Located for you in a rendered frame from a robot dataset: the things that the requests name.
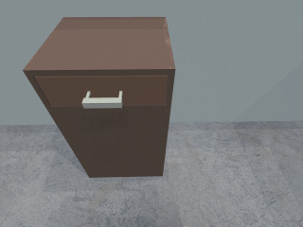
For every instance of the cabinet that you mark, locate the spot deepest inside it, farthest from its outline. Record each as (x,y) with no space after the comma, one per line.
(110,142)

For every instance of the drawer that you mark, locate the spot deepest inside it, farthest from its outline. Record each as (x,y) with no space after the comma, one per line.
(136,90)

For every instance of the handle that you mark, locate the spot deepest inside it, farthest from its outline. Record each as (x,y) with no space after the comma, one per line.
(102,102)

